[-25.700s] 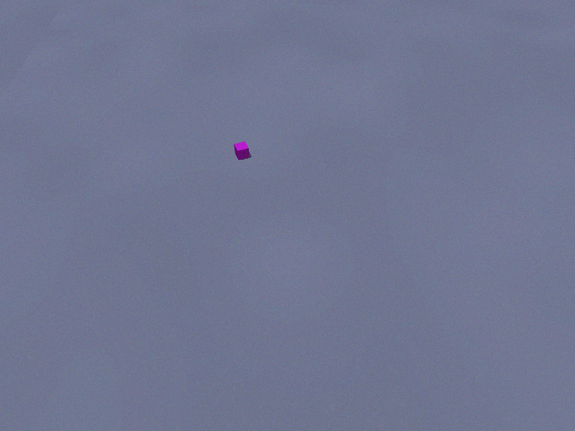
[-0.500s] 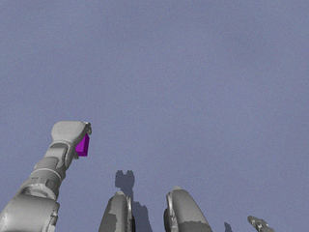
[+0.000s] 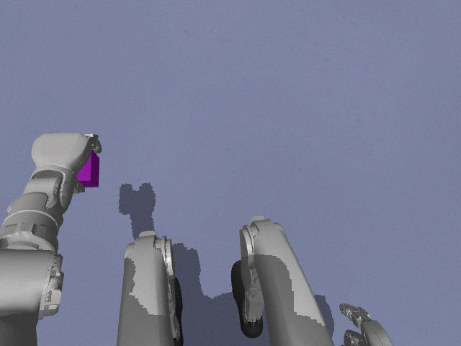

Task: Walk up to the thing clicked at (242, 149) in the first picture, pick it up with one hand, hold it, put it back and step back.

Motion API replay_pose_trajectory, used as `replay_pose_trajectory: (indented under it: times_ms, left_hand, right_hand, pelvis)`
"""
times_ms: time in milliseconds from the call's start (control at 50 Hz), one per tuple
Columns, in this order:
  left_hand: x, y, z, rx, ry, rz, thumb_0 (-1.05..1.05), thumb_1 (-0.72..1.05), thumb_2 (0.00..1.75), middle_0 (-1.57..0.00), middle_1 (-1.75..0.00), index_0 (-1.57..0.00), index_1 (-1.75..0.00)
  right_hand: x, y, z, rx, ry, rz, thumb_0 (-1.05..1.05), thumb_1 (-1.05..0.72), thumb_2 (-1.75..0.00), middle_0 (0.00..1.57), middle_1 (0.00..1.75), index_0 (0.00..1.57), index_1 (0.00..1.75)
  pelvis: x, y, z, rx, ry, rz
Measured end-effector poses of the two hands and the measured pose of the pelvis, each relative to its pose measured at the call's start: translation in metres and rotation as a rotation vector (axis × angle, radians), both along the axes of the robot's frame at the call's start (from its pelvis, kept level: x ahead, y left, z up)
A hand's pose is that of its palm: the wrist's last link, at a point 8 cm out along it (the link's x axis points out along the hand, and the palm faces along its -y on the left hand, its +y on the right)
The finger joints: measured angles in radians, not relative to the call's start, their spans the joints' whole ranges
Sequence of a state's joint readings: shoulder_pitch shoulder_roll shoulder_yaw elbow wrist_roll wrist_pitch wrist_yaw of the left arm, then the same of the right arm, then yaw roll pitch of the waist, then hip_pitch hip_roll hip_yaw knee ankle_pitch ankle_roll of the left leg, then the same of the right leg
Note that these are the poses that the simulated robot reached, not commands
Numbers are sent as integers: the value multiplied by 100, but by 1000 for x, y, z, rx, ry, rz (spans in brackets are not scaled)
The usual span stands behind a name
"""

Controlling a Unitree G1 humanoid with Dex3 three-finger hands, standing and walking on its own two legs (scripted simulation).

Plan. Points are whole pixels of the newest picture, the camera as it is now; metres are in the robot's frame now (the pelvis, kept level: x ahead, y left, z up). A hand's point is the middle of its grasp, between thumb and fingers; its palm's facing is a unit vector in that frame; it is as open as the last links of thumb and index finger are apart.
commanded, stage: crouch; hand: left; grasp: from above
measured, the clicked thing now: (78, 168) +0.45 +0.25 -0.18
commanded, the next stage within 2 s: lower in 0.80 s
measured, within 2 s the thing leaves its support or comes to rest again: neither
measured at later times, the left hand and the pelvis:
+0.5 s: hand (85, 174) +0.46 +0.25 -0.24, palm faces -0.45 +0.01 -0.89, open 9.2 cm; pelvis -0.01 +0.00 -0.08, yaw -3 degrees
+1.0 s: hand (90, 176) +0.47 +0.26 -0.28, palm faces -0.47 +0.01 -0.88, open 9.2 cm; pelvis -0.01 +0.00 -0.11, yaw -4 degrees
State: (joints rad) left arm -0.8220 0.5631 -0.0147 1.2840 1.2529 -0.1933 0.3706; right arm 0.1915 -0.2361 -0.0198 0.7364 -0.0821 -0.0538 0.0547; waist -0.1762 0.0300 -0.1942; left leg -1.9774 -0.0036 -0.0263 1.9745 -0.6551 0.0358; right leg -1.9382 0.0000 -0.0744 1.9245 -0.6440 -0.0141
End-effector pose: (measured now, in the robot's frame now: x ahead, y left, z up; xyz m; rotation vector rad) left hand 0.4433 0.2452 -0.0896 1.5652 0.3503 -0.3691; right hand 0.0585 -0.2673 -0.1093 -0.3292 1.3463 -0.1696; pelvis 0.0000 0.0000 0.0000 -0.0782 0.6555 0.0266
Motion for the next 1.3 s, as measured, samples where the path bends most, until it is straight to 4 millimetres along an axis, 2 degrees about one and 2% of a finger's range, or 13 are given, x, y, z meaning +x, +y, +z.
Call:
replay_pose_trajectory:
  times_ms: [160,380,760,1000,1300]
  left_hand:
    - [11,6,-36,-10,4,17,-1,15,38,-72,-51,-76,-46]
    - [18,9,-76,-20,15,7,-1,14,38,-73,-50,-77,-45]
    - [27,10,-116,-13,17,15,-1,13,39,-75,-49,-79,-43]
    - [30,12,-136,-13,28,14,-1,11,40,-77,-47,-81,-42]
    - [31,15,-175,-34,21,20,-1,9,41,-79,-41,-82,-41]
  right_hand:
    - [1,-6,-24,3,23,30,1,-91,-90,20,30,20,30]
    - [-17,-8,-47,-4,79,24,0,-91,-90,20,30,20,30]
    - [-53,-6,-80,7,140,24,0,-91,-90,20,30,20,30]
    - [-50,-7,-89,0,151,42,0,-92,-90,20,30,20,30]
    - [-43,-8,-102,-26,138,92,0,-91,-90,20,30,20,30]
  pelvis:
    - [-1,-2,-28,-10,7,-8]
    - [-3,-1,-59,-23,-1,-22]
    - [-11,-3,-100,-31,-34,-35]
    - [-10,-3,-112,-41,-44,-44]
    - [-9,-2,-135,-61,-69,-54]
